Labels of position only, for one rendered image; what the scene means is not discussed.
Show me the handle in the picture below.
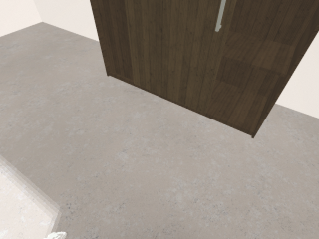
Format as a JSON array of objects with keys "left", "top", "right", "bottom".
[{"left": 215, "top": 0, "right": 226, "bottom": 32}]

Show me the wardrobe door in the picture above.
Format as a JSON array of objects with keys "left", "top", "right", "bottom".
[
  {"left": 96, "top": 0, "right": 134, "bottom": 80},
  {"left": 125, "top": 0, "right": 237, "bottom": 114}
]

